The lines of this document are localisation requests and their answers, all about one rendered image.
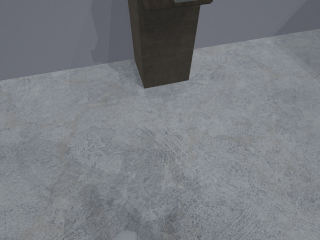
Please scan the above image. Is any drawer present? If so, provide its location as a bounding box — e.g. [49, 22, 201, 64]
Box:
[142, 0, 213, 11]

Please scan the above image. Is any cabinet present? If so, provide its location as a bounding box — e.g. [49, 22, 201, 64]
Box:
[128, 0, 201, 89]

